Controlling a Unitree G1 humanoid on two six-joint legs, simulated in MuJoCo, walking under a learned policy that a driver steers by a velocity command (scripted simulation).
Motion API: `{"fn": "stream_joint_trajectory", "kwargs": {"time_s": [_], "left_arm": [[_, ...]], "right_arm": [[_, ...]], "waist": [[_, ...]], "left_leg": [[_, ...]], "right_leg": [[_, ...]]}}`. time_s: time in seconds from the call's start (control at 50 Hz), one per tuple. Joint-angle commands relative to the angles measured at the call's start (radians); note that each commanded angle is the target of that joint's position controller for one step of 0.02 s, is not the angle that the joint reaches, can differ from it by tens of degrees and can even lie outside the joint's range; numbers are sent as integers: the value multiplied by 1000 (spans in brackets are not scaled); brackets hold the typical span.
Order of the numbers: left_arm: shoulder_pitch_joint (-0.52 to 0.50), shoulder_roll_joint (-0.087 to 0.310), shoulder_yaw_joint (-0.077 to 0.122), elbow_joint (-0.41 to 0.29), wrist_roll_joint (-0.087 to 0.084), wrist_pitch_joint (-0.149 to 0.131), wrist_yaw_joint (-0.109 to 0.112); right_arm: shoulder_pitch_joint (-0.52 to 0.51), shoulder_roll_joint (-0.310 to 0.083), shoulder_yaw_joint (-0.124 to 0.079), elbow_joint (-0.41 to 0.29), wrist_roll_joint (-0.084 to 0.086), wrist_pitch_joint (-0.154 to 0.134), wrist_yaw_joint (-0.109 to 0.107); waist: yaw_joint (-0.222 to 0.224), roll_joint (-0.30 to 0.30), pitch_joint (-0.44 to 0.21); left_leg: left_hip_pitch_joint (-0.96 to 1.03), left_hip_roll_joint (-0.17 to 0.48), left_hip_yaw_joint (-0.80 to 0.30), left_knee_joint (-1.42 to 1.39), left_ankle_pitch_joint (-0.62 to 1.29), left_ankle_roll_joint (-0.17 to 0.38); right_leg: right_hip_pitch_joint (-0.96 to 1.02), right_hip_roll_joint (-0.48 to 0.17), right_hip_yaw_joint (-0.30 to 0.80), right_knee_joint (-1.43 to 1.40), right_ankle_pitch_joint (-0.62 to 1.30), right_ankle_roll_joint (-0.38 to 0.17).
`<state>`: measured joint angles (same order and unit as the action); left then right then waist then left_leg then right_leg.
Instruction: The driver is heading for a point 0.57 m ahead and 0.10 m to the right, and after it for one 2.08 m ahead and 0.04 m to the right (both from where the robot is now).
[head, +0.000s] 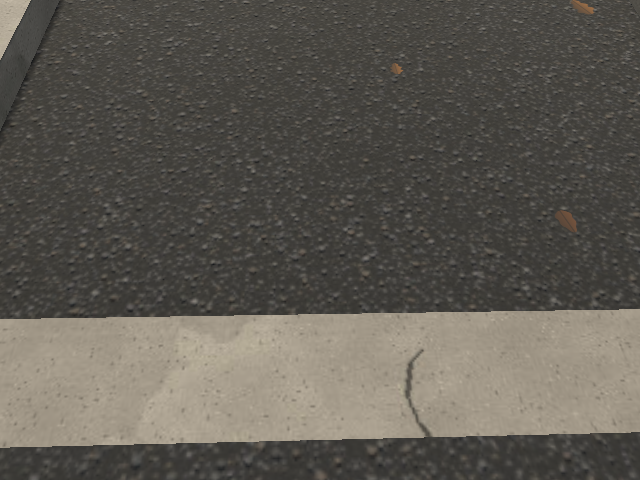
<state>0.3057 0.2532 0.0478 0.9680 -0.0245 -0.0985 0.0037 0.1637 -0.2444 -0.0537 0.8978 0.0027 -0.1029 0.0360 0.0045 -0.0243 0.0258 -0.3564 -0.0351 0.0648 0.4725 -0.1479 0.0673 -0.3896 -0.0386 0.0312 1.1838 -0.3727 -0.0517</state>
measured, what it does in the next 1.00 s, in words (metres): walks ahead: right foot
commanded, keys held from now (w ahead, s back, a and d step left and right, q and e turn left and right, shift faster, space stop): w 1.00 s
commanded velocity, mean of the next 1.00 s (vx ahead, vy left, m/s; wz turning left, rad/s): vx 0.50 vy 0.00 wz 0.00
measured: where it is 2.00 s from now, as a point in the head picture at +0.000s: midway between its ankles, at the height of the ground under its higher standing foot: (350, 247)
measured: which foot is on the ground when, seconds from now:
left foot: down 0.00-0.48, up 0.50-1.00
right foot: up 0.00-0.44, down 0.46-1.00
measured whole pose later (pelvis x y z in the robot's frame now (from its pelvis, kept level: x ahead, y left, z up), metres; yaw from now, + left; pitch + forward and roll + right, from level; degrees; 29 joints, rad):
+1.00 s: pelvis +0.56 -0.05 +0.00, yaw -1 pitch +2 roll -2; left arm 0.54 0.11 0.01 1.08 0.07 -0.11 -0.08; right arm 0.00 -0.17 -0.03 0.86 -0.06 -0.04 0.05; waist 0.08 0.02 -0.01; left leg -0.56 0.04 0.02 0.55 -0.03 0.08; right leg 0.09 0.05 -0.03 0.23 -0.35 -0.04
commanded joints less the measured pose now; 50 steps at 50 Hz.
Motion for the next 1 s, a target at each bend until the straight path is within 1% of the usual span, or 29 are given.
{"fn": "stream_joint_trajectory", "kwargs": {"time_s": [0.02, 0.04, 0.1, 0.14, 0.16, 0.18, 0.22, 0.24, 0.3, 0.36, 0.4, 0.42, 0.44, 0.46, 0.48, 0.5, 0.52, 0.54, 0.56, 0.58, 0.62, 0.66, 0.72, 0.78, 0.82, 0.86, 0.92, 0.98, 1.0], "left_arm": [[25, 71, 28, -59, 5, 2, 8], [31, 56, 27, -57, 6, 11, 10], [-66, 63, 33, -93, 17, 23, 14], [-130, 59, 35, -113, 20, 22, 12], [-75, -55, -23, -77, 161, 25, -38], [-97, -44, -15, -78, 160, 31, -54], [-212, 8, -11, -120, 122, 37, -66], [-252, 18, -12, -137, 112, 38, -66], [-324, 19, -20, -170, 99, 44, -61], [-376, 24, -20, -195, 89, 49, -57], [-384, 36, -14, -200, 84, 47, -53], [-366, 51, -6, -199, 76, 43, -52], [-321, 75, 8, -189, 63, 33, -48], [-200, 113, 25, -153, 47, 18, -42], [-17, 138, 24, -106, 56, 11, -44], [251, 158, 28, -42, 59, 13, -39], [355, 133, 32, 23, 97, -2, -29], [207, 150, 41, 0, 80, -20, -19], [96, 100, 33, -21, 73, -19, -7], [54, 40, 12, -25, 68, -16, -3], [6, -35, -7, -41, 75, -13, 0], [12, -24, -1, -45, 79, -28, -7], [78, -21, -3, -25, 105, -39, -35], [138, -14, -9, -1, 98, -38, -66], [195, -10, -13, 22, 98, -37, -78], [258, -17, -19, 60, 106, -33, -86], [301, -12, -18, 88, 105, -24, -88], [303, 9, -6, 102, 92, -11, -73], [287, 19, -1, 99, 93, -8, -67]], "right_arm": [[36, -74, -12, -24, -13, -14, 3], [53, -83, -14, -12, -9, -17, 0], [102, -126, -24, 11, -8, -16, -18], [138, -125, -22, 25, -6, -7, -29], [258, 15, 17, 59, -120, -40, -1], [309, 4, 14, 86, -113, -45, 17], [297, -41, 12, 83, -90, -43, 37], [306, -53, 15, 88, -85, -42, 42], [360, -60, 20, 120, -83, -30, 44], [351, -71, 17, 131, -82, -21, 40], [341, -91, 7, 130, -77, -12, 30], [325, -108, -1, 126, -74, -7, 24], [324, -118, -7, 126, -73, -5, 20], [348, -102, -6, 129, -87, -7, 18], [516, -2, 19, 134, -101, -14, 11], [543, 56, 48, 108, -112, -26, 40], [286, -43, 6, 61, -69, -16, 52], [183, -48, -2, 37, -55, -21, 35], [176, -57, -6, 38, -72, -24, 9], [173, -7, 7, 32, -90, -26, -7], [194, 63, 21, 39, -96, -11, -14], [191, 54, 19, 43, -83, 1, 1], [74, 37, 22, 10, -87, 18, 15], [-36, 37, 27, -28, -87, 37, 20], [-88, 11, 19, -48, -83, 44, 22], [-140, 3, 14, -66, -77, 48, 22], [-232, -3, 4, -102, -67, 49, 14], [-284, -15, -8, -117, -60, 43, 5], [-271, -22, -13, -115, -55, 38, 3]], "waist": [[10, 95, -77], [17, 95, -63], [6, 71, -13], [-10, 69, -1], [-30, 91, 5], [-43, 91, 40], [-56, 84, 41], [-59, 83, 41], [-72, 90, 65], [-62, 98, 78], [-49, 104, 75], [-22, 101, 57], [12, 96, 14], [47, 70, -94], [31, -66, -332], [129, -235, -499], [204, -100, -285], [150, -66, -77], [102, -42, -21], [57, -29, -31], [-5, 6, -16], [-11, -3, 7], [10, -2, 21], [24, -14, 16], [35, -16, 22], [50, -34, 33], [59, -36, 50], [53, -38, 51], [32, -43, 34]], "left_leg": [[207, 265, -319, -293, 110, 163], [183, 258, -287, -313, 135, 171], [186, 258, -235, -351, 191, 179], [218, 245, -201, -355, 218, 164], [274, 244, -181, -338, 152, 212], [283, 247, -180, -339, 137, 216], [273, 247, -166, -336, 141, 216], [280, 253, -160, -335, 163, 217], [397, 284, -159, -335, 235, 217], [453, 304, -143, -332, 287, 180], [490, 317, -131, -310, 344, 153], [490, 310, -113, -268, 450, 136], [456, 275, -81, -187, 593, 104], [375, 200, -30, -25, 650, 44], [127, 92, -1, 253, 363, -20], [-195, -68, -44, 542, -331, -66], [-373, -37, -176, 758, -432, -14], [-428, 50, -193, 802, -334, 24], [-358, 106, -189, 767, -269, 40], [-287, 139, -187, 725, -218, 51], [-205, 167, -171, 679, -171, 39], [-246, 166, -145, 610, -117, 20], [-334, 180, -112, 448, 112, -9], [-295, 153, -71, 303, 281, -23], [-293, 135, -78, 231, 327, -28], [-315, 121, -76, 183, 326, -25], [-319, 101, -67, 127, 202, -14], [-309, 87, -49, 58, 42, 23], [-229, 65, -21, 38, 31, 40]], "right_leg": [[-193, -110, 48, -10, 107, -5], [-191, -115, 39, -37, 115, 1], [-290, -125, 30, -163, 229, 30], [-334, -121, 24, -271, 331, 42], [-364, -99, 18, -309, 437, 38], [-395, -91, 15, -352, 473, 32], [-375, -73, -11, -436, 503, 25], [-359, -65, -15, -472, 509, 21], [-370, -49, -18, -575, 484, 8], [-303, -26, -27, -642, 418, -22], [-239, -8, -43, -665, 361, -42], [-159, 18, -75, -687, 359, -56], [-15, 50, -112, -694, 382, -80], [231, 62, -105, -631, 427, -118], [684, -81, 69, -546, 599, -264], [1023, -329, 560, -774, 359, -433], [886, -290, 626, -903, 92, -304], [628, -275, 513, -937, -57, -225], [443, -253, 431, -971, -5, -223], [347, -236, 359, -991, 110, -227], [223, -215, 267, -1052, 226, -226], [199, -183, 183, -1088, 242, -227], [187, -174, 113, -1080, 389, -244], [158, -151, 54, -1044, 541, -243], [193, -150, 50, -1026, 573, -237], [277, -163, 53, -1015, 556, -228], [394, -191, 62, -994, 577, -204], [535, -230, 73, -949, 654, -173], [532, -226, 60, -910, 750, -159]]}}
